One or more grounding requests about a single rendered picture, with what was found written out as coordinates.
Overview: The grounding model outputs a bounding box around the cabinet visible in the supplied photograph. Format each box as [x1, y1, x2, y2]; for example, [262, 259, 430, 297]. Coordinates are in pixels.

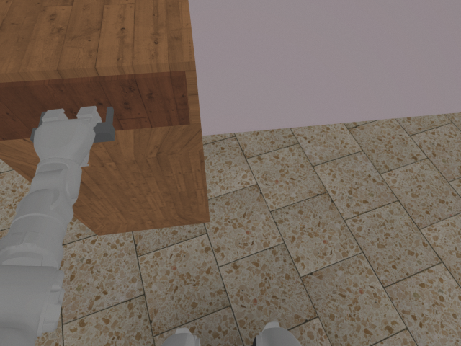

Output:
[0, 0, 210, 236]

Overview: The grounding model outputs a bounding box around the handle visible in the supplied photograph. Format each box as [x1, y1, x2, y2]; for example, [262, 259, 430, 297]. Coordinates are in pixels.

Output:
[30, 107, 115, 143]

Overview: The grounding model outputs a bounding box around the robot left shin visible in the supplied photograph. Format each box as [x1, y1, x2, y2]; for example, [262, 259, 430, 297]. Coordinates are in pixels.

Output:
[175, 327, 191, 334]

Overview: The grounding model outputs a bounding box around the left robot upper arm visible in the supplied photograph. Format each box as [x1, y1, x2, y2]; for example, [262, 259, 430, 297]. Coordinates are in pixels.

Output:
[0, 265, 65, 346]

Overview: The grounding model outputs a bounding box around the right robot thigh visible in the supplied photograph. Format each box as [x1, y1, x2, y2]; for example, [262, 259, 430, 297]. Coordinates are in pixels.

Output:
[256, 327, 302, 346]

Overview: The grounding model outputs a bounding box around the robot left forearm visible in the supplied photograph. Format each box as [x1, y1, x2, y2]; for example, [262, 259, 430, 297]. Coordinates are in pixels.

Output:
[0, 158, 82, 270]

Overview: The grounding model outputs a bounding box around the left robot hand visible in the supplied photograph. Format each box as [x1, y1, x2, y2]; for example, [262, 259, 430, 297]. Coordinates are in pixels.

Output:
[34, 106, 102, 167]

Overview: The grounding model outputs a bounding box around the drawer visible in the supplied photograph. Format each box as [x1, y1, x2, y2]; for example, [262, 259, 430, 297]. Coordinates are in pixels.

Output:
[0, 71, 190, 141]

